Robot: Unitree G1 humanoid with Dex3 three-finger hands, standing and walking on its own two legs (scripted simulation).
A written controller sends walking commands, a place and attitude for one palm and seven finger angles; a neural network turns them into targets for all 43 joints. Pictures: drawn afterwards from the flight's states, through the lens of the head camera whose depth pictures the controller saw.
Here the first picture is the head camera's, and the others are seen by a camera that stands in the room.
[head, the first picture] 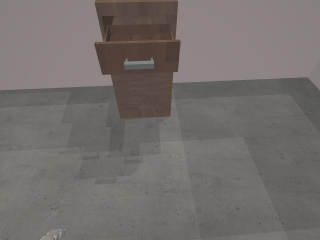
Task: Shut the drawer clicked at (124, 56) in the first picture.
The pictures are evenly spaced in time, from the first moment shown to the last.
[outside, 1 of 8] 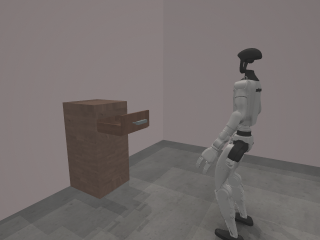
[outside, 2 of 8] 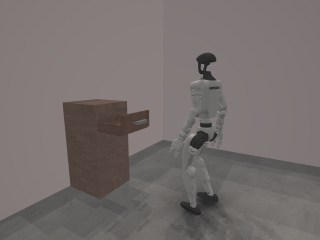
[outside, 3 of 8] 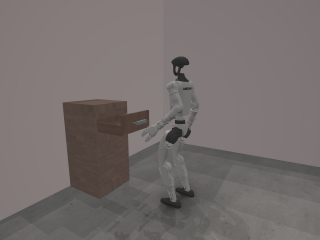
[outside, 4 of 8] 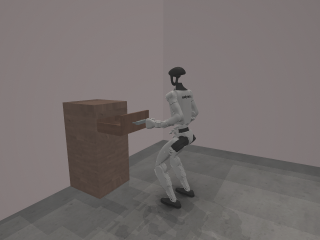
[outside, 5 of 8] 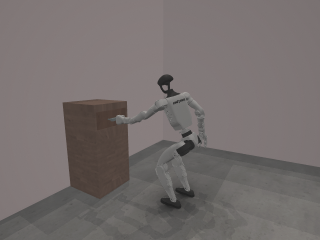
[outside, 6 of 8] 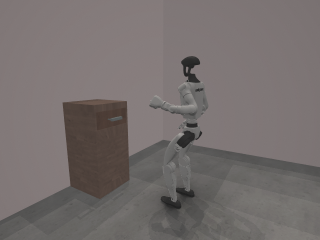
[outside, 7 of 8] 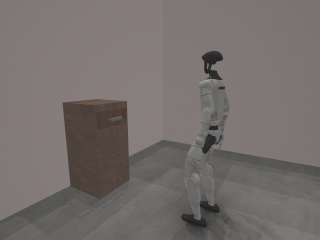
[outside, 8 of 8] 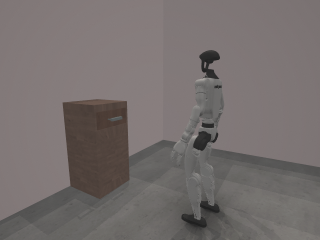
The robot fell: no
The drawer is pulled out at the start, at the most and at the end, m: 0.30 0.30 0.00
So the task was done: yes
